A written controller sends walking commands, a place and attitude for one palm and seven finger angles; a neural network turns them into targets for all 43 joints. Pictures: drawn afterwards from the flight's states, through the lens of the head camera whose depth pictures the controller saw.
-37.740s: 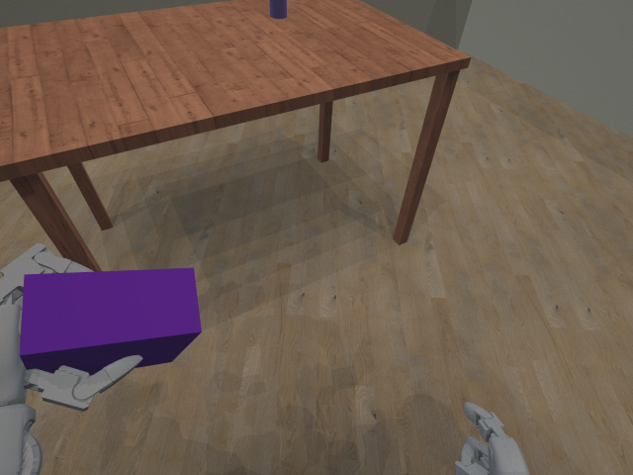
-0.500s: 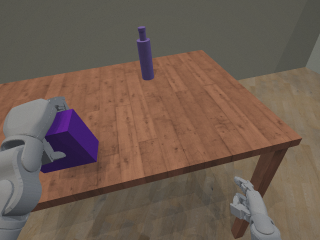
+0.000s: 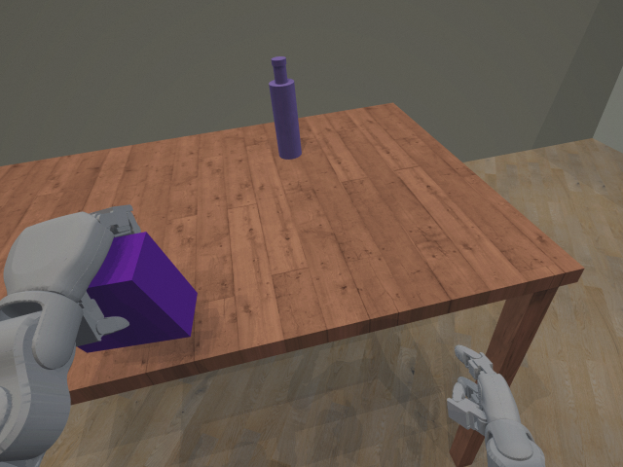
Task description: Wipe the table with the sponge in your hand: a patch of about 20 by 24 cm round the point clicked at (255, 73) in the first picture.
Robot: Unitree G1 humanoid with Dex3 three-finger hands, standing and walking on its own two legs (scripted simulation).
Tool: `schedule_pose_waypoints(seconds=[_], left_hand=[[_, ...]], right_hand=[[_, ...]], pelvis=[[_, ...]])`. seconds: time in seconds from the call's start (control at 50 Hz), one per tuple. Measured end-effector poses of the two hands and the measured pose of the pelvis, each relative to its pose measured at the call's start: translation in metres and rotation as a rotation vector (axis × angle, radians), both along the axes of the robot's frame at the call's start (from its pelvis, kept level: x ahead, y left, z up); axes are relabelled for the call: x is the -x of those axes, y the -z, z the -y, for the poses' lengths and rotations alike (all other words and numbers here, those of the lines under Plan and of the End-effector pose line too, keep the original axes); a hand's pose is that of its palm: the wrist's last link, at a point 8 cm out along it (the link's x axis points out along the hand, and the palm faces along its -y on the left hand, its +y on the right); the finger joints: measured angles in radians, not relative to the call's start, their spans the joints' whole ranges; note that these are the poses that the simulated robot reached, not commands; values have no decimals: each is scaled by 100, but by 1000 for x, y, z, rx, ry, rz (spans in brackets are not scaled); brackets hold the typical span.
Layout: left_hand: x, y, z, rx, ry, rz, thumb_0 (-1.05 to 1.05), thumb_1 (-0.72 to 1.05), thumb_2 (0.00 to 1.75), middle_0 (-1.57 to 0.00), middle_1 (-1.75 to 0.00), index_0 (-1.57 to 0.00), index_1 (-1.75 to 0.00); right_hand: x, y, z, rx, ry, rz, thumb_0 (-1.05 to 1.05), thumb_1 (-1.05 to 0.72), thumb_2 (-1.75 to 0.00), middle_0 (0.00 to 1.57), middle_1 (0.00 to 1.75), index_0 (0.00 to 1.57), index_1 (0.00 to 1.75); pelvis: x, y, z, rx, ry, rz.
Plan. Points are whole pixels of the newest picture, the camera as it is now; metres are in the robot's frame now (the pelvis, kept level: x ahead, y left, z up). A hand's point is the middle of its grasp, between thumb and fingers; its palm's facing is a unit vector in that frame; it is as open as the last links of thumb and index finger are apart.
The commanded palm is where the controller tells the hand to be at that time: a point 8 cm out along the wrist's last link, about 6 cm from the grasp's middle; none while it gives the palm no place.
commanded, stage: bring the sponge back beside the body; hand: left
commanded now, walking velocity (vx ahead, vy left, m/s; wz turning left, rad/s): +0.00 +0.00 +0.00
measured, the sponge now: (125, 306) +0.21 +0.28 +0.15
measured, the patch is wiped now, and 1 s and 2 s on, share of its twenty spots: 1.00 1.00 1.00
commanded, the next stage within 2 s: step back with the hand held close in 0.48 s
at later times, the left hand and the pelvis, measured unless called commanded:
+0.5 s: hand (83, 279) +0.19 +0.28 +0.22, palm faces +0.34 -0.11 -0.94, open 9.9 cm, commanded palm +0.14 +0.28 +0.28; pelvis -0.01 +0.00 +0.00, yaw +0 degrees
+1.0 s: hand (108, 218) +0.22 +0.24 +0.28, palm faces +0.46 -0.76 -0.46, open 9.9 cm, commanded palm +0.15 +0.30 +0.26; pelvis -0.02 +0.02 +0.00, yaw -1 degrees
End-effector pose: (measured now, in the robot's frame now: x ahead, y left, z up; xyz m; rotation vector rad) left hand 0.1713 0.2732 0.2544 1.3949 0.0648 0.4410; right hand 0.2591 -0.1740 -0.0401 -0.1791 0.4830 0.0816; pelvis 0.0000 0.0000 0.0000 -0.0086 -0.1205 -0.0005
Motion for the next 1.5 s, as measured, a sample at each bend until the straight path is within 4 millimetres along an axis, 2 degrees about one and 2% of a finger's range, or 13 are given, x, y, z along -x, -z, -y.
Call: schedule_pose_waypoints(seconds=[0.14, 0.36, 0.56, 0.62, 0.64, 0.7, 0.78, 0.84, 0.96, 1.08, 1.22, 1.38, 1.5], left_hand=[[12, -10, -8, -7, -29, 53, -1, -52, 108, -73, -134, -77, -136], [15, 4, -6, 34, -9, 34, -1, -52, 108, -73, -134, -77, -136], [20, -10, -10, 9, -20, 88, -1, -52, 108, -73, -134, -77, -136], [19, -5, -15, 26, -42, 75, -1, -52, 108, -73, -134, -77, -136], [17, -1, -18, 178, 17, 110, -1, -52, 108, -73, -134, -77, -136], [8, 18, -20, 547, 220, 248, -1, -52, 108, -73, -134, -77, -136], [-4, 35, -10, 787, 425, 410, -1, -52, 108, -73, -134, -77, -136], [-7, 26, -6, 788, 548, 525, -1, -52, 108, -73, -134, -77, -136], [-6, -24, -9, 550, 632, 637, -1, -52, 108, -73, -134, -77, -136], [-7, -29, -12, 509, 638, 603, -1, -52, 108, -73, -134, -77, -137], [33, 5, -14, 572, 604, 477, -1, -53, 108, -73, -135, -77, -137], [95, -20, -18, 567, 544, 728, -1, -53, 108, -74, -134, -77, -136], [116, -11, -15, 703, 571, 767, -1, -53, 108, -73, -135, -77, -137]], right_hand=[[3, 0, -1, -7, 1, -2, 1, -90, -90, 20, 30, 20, 30], [7, -4, -3, 6, 9, 22, 1, -90, -90, 20, 30, 20, 30], [12, -6, -3, -3, 14, 23, 1, -90, -90, 20, 30, 20, 30], [14, -5, -2, -3, 20, 23, 1, -90, -90, 20, 30, 20, 30], [16, -6, -2, -8, 23, 26, 1, -90, -90, 20, 30, 20, 30], [34, -8, 2, 17, 24, 29, 1, -90, -90, 20, 30, 20, 30], [75, 3, 17, 112, 87, -69, 1, -90, -90, 21, 30, 20, 30], [110, 21, 33, 166, 160, -180, 1, -90, -90, 21, 30, 20, 30], [175, 49, 50, 142, 259, -397, 1, -90, -90, 20, 30, 20, 30], [197, 61, 47, 74, 311, -447, 1, -90, -90, 20, 30, 20, 30], [185, 49, 39, 85, 324, -292, 1, -91, -90, 20, 30, 20, 30], [168, 34, 25, 64, 159, -145, 1, -90, -90, 20, 30, 20, 30], [190, 22, 28, 57, 179, -106, 1, -90, -90, 21, 30, 20, 30]], pelvis=[[2, 0, -1, 1, 2, 6], [9, 1, -3, 0, 0, 21], [13, 2, -3, 0, 5, 28], [15, 2, -3, 1, 5, 27], [15, 3, -3, 4, -4, 15], [15, 3, -4, 2, -2, -49], [11, 7, -8, 14, 4, -116], [15, 13, -14, 18, 1, -135], [13, 7, -20, 18, 24, -158], [32, 4, -23, 17, 16, -159], [57, 12, -31, -11, 40, -163], [91, 11, -19, 29, 31, -123], [128, 12, -16, 15, -2, -113]])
